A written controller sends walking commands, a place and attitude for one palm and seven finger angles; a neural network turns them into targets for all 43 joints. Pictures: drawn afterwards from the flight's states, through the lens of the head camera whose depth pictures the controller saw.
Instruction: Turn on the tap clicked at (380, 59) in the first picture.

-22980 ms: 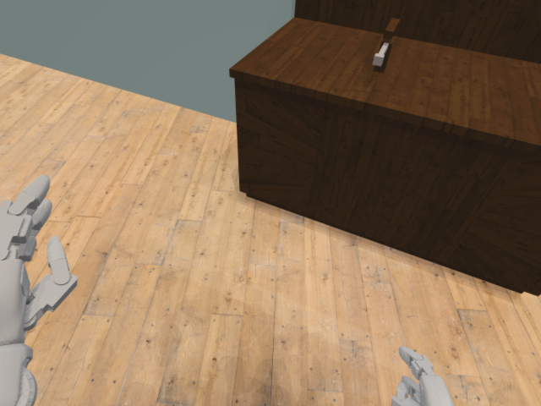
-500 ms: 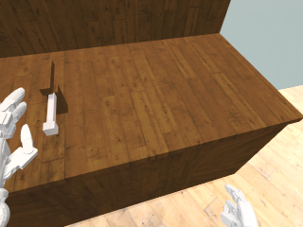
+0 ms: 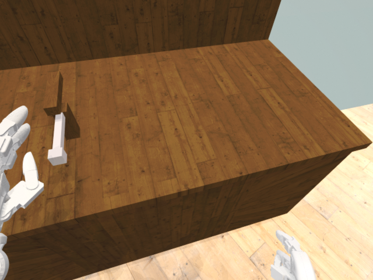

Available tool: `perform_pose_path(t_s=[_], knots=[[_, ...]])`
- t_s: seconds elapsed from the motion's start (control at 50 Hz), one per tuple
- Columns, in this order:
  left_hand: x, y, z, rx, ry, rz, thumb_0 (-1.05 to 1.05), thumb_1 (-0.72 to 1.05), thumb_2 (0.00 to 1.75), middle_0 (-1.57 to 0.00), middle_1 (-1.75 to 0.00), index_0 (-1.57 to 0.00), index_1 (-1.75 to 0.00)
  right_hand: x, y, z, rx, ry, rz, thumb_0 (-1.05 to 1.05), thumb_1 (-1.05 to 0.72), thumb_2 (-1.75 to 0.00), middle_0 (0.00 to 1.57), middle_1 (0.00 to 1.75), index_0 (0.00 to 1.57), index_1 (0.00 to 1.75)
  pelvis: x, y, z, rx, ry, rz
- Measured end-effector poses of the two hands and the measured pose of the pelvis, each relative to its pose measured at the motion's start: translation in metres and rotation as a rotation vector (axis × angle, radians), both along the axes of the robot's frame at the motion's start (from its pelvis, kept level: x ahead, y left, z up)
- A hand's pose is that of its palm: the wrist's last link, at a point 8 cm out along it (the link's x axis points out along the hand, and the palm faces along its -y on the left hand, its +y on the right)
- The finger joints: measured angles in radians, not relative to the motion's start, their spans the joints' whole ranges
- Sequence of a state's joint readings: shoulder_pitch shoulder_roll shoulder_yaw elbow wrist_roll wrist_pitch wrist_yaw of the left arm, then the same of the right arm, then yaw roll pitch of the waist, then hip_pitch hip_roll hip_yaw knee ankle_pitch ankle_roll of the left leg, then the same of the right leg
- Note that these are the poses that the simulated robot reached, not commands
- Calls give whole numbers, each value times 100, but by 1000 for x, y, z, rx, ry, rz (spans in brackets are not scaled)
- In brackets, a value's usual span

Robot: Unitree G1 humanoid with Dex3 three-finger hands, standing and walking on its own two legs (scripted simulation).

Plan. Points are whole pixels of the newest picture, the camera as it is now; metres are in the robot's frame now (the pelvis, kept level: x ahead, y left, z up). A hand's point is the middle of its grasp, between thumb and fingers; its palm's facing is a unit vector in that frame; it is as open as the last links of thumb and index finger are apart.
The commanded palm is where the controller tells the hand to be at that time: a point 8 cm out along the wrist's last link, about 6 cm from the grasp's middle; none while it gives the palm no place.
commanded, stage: come to a stop and stand still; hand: left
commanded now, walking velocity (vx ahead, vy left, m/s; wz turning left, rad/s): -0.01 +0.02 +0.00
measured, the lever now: (57, 156) +0.34 +0.31 +0.05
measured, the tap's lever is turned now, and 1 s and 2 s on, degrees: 0 0 0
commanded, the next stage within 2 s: look again from close up in 1.02 s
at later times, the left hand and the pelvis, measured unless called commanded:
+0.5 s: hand out of the picture +0.22 +0.32 +0.16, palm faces +0.40 -0.84 -0.36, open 7.5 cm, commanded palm +0.15 +0.34 +0.18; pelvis +0.00 +0.06 +0.00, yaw +1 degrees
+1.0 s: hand out of the picture +0.20 +0.35 +0.16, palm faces +0.37 -0.85 -0.38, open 7.4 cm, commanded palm +0.14 +0.38 +0.18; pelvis -0.02 +0.10 +0.00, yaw +0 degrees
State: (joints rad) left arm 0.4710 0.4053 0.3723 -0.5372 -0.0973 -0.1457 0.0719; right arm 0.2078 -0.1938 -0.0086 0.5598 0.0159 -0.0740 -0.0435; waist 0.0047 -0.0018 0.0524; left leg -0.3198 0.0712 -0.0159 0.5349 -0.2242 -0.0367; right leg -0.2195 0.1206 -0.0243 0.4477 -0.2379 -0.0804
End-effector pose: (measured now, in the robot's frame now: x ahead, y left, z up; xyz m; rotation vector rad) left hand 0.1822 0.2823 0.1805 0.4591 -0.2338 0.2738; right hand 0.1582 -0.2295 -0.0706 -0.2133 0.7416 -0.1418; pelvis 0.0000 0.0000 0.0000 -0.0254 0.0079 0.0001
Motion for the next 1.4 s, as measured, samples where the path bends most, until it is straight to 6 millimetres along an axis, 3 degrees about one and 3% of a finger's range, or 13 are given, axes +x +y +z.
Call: perform_pose_path(t_s=[0.06, 0.14, 0.18, 0.3, 0.36, 0.48, 0.58, 0.68, 0.76, 0.88, 1.06, 1.4], knots=[[6, 5, 18, 103, -59, -37, 2, 89, 90, -21, -30, -21, -30, 0, 8, 1, -17, -4, 46, 2, -90, -90, 20, 30, 20, 30, -4, 0, -1, -7, -5, 30], [16, 31, 48, 204, -201, 8, 2, 88, 90, -22, -30, -21, -30, -1, 15, -4, -14, 0, 135, 1, -90, -90, 20, 30, 21, 30, -8, 1, -5, -9, 16, 17], [16, 37, 43, 175, -194, 22, 1, 89, 90, -21, -30, -21, -30, -3, 15, -3, -1, -10, 129, 2, -90, -90, 21, 30, 21, 30, -6, 6, -5, -11, 20, 5], [1, 36, -6, 19, -36, -15, 1, 89, 90, -21, -30, -20, -30, -9, 16, 4, -30, -12, 88, 2, -90, -90, 21, 30, 21, 30, 0, 28, -3, 0, 6, -3], [-5, 45, -19, -16, 0, -3, 1, 89, 90, -21, -30, -21, -30, -8, 24, 6, -60, 7, 89, 2, -90, -90, 20, 30, 21, 30, 0, 38, -1, -1, -1, 1], [-4, 75, -7, -11, -70, 57, 2, 88, 90, -21, -30, -21, -30, 7, 58, 11, -53, -18, 117, 2, -90, -90, 20, 30, 20, 30, -3, 58, 1, -9, -12, 11], [-6, 86, 5, 3, -119, 48, 2, 89, 90, -21, -30, -20, -30, 20, 93, 18, -5, -82, 142, 2, -90, -90, 20, 30, 21, 30, -5, 74, 2, -15, -14, 9], [-11, 95, 0, 6, -87, 37, 1, 89, 90, -21, -30, -20, -30, 21, 120, 19, 26, -98, 159, 1, -90, -90, 20, 30, 21, 30, -8, 86, 3, -17, -13, 7], [-14, 104, -9, -6, -47, 57, 1, 89, 90, -21, -30, -20, -30, 15, 130, 16, 29, -74, 164, 1, -90, -90, 21, 30, 21, 30, -11, 92, 3, -16, -13, 7], [-18, 108, -11, -22, -46, 64, 2, 89, 90, -21, -30, -20, -30, 1, 130, 10, 8, -31, 157, 1, -90, -90, 21, 30, 21, 30, -15, 98, 3, -13, -17, 9], [-19, 103, -5, 5, -57, 29, 2, 89, 90, -21, -30, -20, -30, -13, 113, 10, -11, -21, 103, 2, -90, -90, 21, 30, 21, 30, -18, 97, 4, -9, -24, 5], [-30, 79, -10, -24, -22, 43, 1, 89, 90, -21, -30, -21, -30, -16, 85, 13, -4, -57, 77, 2, -90, -90, 20, 30, 21, 30, -21, 76, 5, -10, -30, 11]])
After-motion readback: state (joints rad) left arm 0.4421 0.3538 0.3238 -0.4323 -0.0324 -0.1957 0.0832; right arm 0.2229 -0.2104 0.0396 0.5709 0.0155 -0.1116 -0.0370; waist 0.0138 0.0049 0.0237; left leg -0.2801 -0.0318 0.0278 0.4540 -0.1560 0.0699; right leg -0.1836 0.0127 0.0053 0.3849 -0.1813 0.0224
